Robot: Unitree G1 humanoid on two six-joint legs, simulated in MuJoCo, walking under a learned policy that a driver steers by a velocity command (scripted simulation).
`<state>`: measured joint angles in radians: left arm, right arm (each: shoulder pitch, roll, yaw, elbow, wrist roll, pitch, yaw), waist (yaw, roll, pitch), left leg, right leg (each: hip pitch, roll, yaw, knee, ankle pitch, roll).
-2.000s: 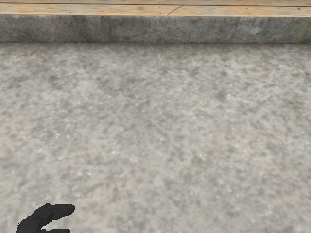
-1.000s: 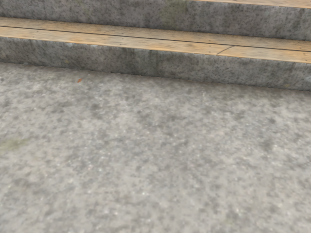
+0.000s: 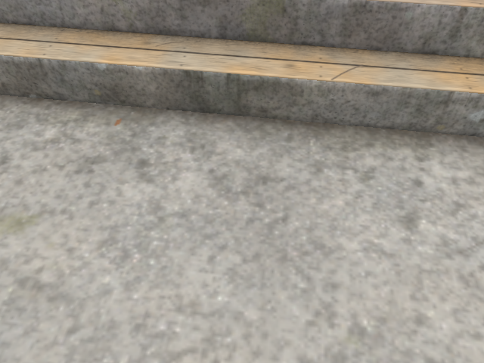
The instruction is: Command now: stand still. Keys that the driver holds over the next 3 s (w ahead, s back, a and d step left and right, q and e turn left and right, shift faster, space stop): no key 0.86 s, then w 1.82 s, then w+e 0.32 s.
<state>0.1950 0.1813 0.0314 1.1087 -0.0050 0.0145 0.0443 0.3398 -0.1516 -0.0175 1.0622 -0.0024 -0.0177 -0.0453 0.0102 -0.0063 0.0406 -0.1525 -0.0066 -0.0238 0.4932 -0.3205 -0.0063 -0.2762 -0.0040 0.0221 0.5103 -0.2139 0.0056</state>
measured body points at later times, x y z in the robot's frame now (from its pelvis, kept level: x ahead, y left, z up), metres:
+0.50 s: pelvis +0.00 +0.00 +0.00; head +0.02 +0.00 +0.45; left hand +0.03 +0.24 -0.16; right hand -0.02 -0.22 -0.16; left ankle -0.03 +0.13 -0.74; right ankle +0.04 -0.12 -0.74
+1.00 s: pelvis +0.02 +0.00 -0.01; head +0.02 +0.00 +0.44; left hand +0.02 +0.24 -0.16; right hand -0.03 -0.23 -0.16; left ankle -0.04 +0.12 -0.73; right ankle +0.03 -0.12 -0.73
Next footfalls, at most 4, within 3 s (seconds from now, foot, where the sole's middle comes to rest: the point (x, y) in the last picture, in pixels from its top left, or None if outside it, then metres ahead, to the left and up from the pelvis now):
1.58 left None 0.46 0.12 -0.77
2.16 right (289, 271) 0.79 -0.11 -0.77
2.70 left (215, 192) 1.10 0.14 -0.77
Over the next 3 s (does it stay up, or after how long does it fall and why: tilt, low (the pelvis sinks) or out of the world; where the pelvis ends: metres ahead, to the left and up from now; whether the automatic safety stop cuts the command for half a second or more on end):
stays up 1.08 0.06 0.01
